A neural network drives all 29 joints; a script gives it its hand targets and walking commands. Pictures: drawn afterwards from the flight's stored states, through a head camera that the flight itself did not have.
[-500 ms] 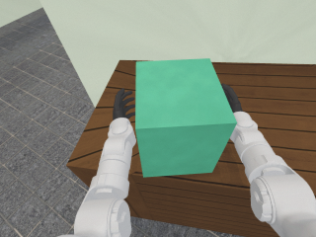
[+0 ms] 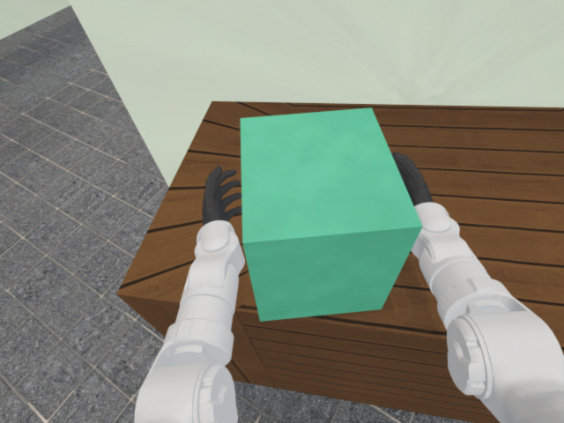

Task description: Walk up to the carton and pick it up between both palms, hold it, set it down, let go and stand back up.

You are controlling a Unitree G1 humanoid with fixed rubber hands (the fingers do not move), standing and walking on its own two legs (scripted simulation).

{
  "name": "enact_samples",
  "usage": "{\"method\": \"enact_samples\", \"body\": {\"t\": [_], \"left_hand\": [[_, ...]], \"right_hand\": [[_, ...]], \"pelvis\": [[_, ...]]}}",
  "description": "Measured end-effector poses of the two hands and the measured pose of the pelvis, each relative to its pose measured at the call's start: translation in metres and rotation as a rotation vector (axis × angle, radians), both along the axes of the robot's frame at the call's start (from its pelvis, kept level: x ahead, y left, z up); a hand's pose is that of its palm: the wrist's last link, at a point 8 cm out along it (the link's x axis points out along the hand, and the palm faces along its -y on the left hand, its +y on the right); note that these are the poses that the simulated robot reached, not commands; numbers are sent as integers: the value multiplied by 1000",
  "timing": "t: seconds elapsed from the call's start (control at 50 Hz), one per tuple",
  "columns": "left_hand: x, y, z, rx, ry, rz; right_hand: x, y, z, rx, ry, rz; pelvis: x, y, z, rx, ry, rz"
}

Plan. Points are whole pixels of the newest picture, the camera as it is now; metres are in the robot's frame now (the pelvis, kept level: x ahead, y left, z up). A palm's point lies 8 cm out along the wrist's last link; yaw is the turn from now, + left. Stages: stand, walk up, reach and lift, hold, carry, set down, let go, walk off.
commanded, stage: set down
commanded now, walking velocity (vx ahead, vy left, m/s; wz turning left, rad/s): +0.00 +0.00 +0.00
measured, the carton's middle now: (313, 218) +0.41 +0.02 +0.02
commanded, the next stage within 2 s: none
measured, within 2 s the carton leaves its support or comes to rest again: neither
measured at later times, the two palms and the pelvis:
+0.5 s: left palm (214, 227) +0.36 +0.17 +0.06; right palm (410, 204) +0.42 -0.12 +0.05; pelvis +0.00 +0.00 +0.00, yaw +0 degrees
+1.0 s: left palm (212, 227) +0.36 +0.17 +0.06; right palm (407, 204) +0.43 -0.12 +0.04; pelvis +0.00 +0.00 +0.00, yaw +0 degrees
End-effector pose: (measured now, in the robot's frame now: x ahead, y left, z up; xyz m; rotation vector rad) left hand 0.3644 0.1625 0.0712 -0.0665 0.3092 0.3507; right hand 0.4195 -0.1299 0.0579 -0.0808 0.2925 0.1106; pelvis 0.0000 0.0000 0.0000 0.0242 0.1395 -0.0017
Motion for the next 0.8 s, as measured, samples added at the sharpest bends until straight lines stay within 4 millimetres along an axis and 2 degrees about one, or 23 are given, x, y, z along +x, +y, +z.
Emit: {"method": "enact_samples", "body": {"t": [0.66, 0.8], "left_hand": [[-5, 7, -13, 8, -9, 9], [-6, 9, -12, 33, -15, 37]], "right_hand": [[0, 7, -5, 39, -43, 1], [1, 7, -12, 105, -6, -24]], "pelvis": [[-1, 0, 0, 0, -1, 0], [-1, 0, 0, 0, -1, 0]]}}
